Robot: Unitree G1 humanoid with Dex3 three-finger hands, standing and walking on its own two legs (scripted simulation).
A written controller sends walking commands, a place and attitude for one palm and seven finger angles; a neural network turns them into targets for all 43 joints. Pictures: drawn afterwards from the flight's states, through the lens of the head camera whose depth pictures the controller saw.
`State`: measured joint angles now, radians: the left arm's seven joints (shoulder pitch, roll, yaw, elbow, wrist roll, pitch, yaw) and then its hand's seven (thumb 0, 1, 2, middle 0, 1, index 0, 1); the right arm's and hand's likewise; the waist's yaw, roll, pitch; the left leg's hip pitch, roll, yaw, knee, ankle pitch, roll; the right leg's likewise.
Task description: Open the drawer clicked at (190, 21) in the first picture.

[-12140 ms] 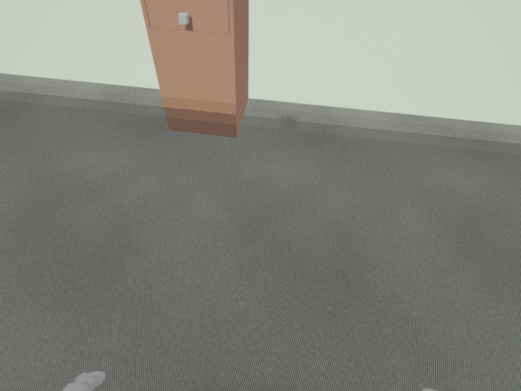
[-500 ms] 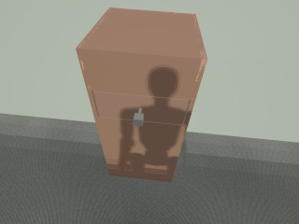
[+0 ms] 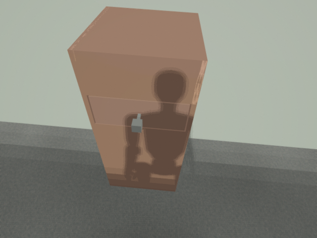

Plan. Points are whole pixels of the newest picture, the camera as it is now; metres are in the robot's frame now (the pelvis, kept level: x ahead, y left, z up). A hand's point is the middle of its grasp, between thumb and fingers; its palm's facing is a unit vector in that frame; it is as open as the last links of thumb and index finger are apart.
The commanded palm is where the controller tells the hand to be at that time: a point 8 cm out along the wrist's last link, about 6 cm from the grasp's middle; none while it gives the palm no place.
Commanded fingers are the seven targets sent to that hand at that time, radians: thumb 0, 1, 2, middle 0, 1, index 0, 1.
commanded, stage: shuffle to correct the standing spot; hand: left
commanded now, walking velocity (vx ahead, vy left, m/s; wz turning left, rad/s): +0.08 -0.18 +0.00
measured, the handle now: (137, 121) +0.55 +0.11 -0.08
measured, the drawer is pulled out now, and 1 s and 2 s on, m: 0.00 0.00 0.00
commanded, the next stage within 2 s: come to a stop and stand still in 0.14 s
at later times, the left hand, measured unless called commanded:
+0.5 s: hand out of the picture +0.02 +0.10 -0.18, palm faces +0.06 -0.99 -0.14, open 7.4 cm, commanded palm none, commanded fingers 0.00 0.90 0.90 -0.20 -0.30 -0.20 -0.30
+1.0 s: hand out of the picture +0.04 +0.23 -0.18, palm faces -0.01 -0.97 -0.24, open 7.4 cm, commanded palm none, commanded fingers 0.00 0.90 0.90 -0.20 -0.30 -0.20 -0.30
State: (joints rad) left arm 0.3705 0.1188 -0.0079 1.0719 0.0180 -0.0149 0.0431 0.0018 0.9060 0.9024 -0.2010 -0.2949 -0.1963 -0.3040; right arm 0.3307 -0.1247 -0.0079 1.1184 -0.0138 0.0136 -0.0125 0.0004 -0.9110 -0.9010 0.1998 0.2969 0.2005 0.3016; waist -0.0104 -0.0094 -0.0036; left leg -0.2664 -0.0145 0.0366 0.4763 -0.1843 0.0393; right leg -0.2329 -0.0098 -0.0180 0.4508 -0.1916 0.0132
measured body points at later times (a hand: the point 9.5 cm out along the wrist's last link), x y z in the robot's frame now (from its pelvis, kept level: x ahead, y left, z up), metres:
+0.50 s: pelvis +0.04 -0.05 +0.00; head +0.05 -0.05 +0.45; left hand +0.02 +0.15 -0.16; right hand +0.05 -0.27 -0.16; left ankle +0.04 +0.08 -0.74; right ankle +0.02 -0.13 -0.74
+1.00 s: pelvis +0.00 +0.04 -0.01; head -0.01 +0.04 +0.44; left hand +0.04 +0.28 -0.16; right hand +0.03 -0.20 -0.15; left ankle +0.04 +0.08 -0.74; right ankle +0.00 -0.11 -0.73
